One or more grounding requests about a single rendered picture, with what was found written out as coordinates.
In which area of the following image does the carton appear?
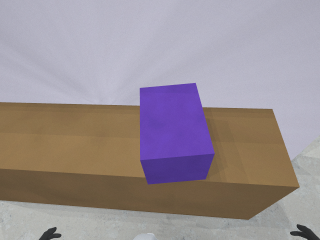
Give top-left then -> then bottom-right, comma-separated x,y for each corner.
140,83 -> 215,185

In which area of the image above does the left robot hand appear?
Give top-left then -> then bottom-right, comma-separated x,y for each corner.
39,227 -> 62,240

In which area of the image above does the pedestal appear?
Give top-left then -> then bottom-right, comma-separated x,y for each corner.
0,102 -> 300,220

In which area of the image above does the right robot hand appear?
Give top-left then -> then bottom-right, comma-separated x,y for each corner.
290,224 -> 320,240

